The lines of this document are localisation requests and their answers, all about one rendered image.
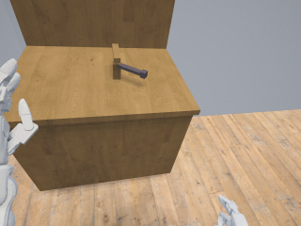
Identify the tap lever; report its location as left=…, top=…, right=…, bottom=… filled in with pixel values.
left=118, top=62, right=148, bottom=79

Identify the right robot hand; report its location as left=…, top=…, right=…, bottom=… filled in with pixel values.
left=215, top=195, right=248, bottom=226

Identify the left robot hand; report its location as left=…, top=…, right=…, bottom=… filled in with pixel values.
left=0, top=58, right=39, bottom=166

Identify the counter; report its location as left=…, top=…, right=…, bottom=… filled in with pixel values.
left=3, top=0, right=200, bottom=191

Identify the left robot forearm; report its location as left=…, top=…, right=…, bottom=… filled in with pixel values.
left=0, top=164, right=18, bottom=226

